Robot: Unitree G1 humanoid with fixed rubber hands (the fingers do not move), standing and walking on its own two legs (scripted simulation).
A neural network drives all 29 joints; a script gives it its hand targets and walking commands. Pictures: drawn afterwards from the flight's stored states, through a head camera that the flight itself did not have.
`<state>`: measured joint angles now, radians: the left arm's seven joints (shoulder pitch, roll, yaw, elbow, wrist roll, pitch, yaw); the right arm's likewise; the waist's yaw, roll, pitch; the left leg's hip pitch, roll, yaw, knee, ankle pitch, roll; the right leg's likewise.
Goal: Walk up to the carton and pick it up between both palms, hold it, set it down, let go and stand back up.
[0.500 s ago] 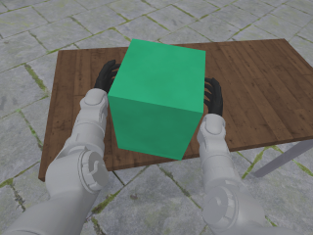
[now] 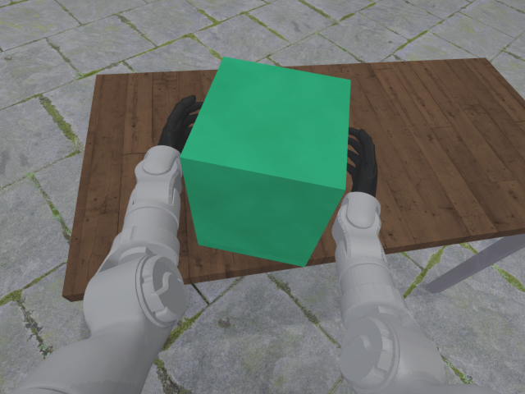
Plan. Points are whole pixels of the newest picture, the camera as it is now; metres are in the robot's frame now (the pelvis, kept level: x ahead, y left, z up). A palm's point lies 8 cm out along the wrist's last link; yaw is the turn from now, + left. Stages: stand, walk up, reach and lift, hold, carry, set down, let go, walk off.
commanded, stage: set down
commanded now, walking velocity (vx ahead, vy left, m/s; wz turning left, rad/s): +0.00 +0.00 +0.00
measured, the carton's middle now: (267, 170) +0.44 +0.00 +0.03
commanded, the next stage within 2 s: none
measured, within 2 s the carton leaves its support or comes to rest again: neither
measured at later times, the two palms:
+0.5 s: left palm (171, 165) +0.46 +0.16 +0.03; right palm (352, 193) +0.40 -0.14 +0.03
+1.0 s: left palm (139, 186) +0.41 +0.20 +0.03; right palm (370, 207) +0.36 -0.15 +0.05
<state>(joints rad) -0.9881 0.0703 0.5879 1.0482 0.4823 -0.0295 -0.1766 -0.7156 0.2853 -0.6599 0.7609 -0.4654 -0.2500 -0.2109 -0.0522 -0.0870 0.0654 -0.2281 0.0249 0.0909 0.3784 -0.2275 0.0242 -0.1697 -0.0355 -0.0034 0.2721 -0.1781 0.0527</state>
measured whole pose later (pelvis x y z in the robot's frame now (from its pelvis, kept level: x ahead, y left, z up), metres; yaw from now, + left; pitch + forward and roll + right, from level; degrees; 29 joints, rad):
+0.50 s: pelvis +0.00 +0.00 -0.01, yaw +0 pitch +16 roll -3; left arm -0.97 0.22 0.27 1.31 0.15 -0.15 -0.03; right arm -0.80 0.10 -0.35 1.16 -0.14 -0.33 -0.27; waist -0.09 -0.03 -0.12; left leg -0.53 0.06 0.07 0.52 -0.27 0.02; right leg -0.44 -0.01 -0.03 0.36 -0.20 0.04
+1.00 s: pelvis -0.04 +0.02 -0.02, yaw -1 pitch +16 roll -4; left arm -0.88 0.34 -0.01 1.21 -0.16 -0.09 -0.08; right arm -0.76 -0.03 -0.09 1.02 0.22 -0.22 -0.30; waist -0.10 0.00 -0.14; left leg -0.62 0.04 0.03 0.60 -0.25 0.05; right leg -0.52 -0.02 -0.03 0.39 -0.15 0.07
